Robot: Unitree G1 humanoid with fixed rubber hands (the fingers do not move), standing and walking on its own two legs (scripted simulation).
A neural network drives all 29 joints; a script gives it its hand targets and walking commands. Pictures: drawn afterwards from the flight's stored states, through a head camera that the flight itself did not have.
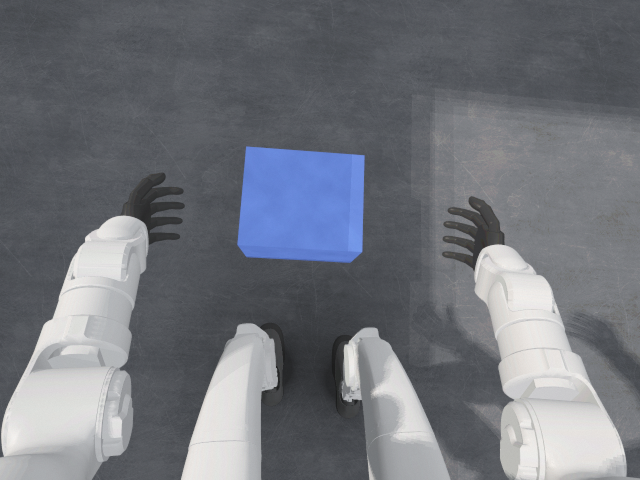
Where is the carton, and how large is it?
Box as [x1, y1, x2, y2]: [237, 146, 364, 262]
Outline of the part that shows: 246,146 237,243 246,256 350,262 361,252 364,155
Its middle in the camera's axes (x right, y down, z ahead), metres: -0.05 -0.08 +1.00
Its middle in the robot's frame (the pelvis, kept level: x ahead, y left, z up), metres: +0.55 +0.00 -0.58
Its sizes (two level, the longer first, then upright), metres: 0.288 0.241 0.186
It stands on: the floor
